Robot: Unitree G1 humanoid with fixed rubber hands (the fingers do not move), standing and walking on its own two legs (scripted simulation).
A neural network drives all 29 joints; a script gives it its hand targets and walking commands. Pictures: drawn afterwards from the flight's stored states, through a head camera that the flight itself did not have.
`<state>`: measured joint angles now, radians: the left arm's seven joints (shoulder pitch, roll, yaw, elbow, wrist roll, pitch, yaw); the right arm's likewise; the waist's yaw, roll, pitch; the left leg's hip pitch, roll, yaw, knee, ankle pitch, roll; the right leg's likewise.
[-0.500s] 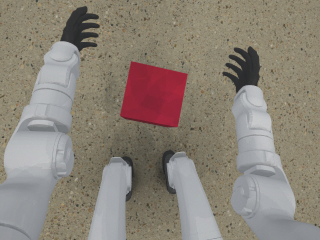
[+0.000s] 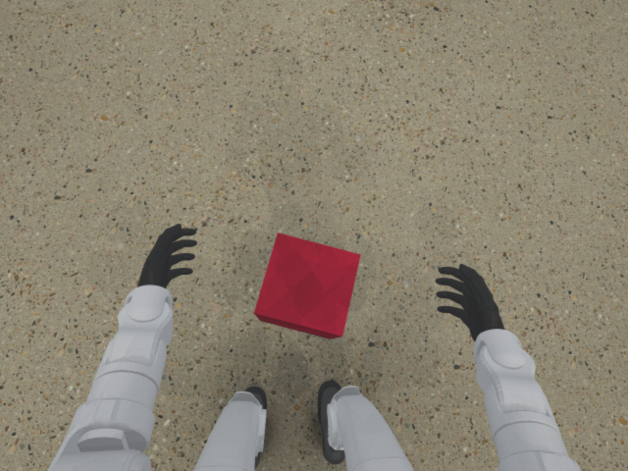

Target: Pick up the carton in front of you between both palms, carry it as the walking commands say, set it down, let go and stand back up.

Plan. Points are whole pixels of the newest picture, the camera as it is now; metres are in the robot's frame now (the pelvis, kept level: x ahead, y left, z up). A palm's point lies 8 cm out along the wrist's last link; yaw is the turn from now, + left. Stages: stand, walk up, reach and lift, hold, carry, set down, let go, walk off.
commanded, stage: let go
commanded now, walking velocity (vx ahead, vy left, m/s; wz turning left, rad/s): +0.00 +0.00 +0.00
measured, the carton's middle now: (306, 290) +0.40 -0.04 -0.60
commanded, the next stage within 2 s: stand in 0.88 s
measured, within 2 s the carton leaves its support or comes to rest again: neither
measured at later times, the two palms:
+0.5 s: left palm (73, 392) +0.21 +0.24 -0.02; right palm (516, 396) +0.19 -0.23 -0.02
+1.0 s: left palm (50, 431) +0.18 +0.26 -0.03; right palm (542, 404) +0.18 -0.26 -0.02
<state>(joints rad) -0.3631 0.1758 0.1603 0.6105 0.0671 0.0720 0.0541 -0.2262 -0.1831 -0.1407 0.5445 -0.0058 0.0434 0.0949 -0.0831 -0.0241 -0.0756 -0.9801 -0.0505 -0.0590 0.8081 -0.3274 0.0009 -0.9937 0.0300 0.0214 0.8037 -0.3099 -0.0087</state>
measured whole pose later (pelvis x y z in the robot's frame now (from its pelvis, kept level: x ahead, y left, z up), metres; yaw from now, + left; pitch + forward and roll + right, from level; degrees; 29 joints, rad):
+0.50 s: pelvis +0.04 +0.01 +0.05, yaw -2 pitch +1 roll +0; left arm 0.21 0.21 0.04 0.46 0.01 0.05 -0.05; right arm 0.23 -0.22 -0.04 0.43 0.01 0.06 0.07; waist -0.01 0.00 0.03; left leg -0.18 -0.03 -0.04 0.44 -0.28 0.02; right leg -0.20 0.03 0.06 0.43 -0.25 0.00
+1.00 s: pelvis +0.03 +0.00 +0.04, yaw -1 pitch -3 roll +0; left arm 0.21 0.25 0.07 0.61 0.02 0.04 0.00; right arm 0.19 -0.27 -0.05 0.54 -0.01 0.07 0.00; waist 0.00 0.02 0.02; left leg -0.15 -0.03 -0.04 0.53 -0.32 0.01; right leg -0.17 0.04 0.04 0.52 -0.30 -0.01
